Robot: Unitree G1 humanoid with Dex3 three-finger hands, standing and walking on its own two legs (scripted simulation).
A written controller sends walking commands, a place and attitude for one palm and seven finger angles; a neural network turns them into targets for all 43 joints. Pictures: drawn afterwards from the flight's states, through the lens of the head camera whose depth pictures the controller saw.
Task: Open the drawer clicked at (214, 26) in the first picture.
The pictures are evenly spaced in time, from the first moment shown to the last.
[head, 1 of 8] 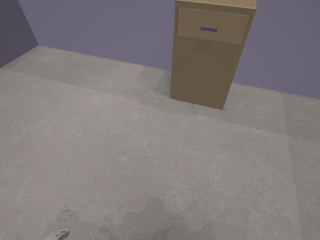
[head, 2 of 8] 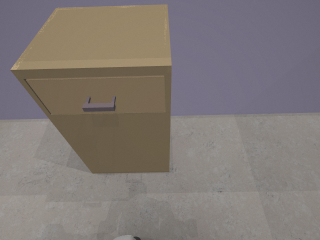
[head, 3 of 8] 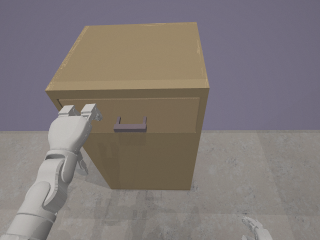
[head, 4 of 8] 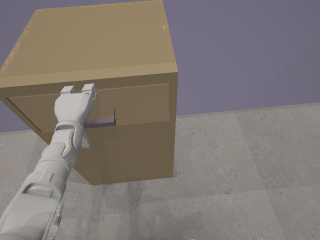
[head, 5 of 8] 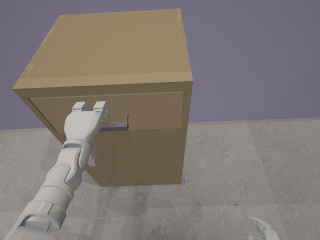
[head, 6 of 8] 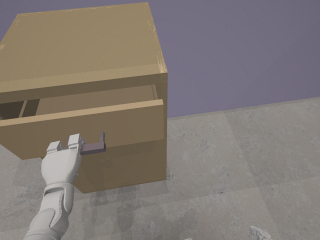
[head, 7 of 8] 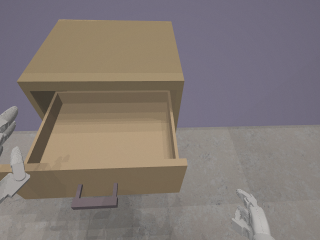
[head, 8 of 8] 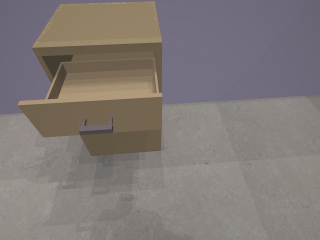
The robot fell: no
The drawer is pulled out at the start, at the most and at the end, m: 0.00 0.28 0.27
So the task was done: yes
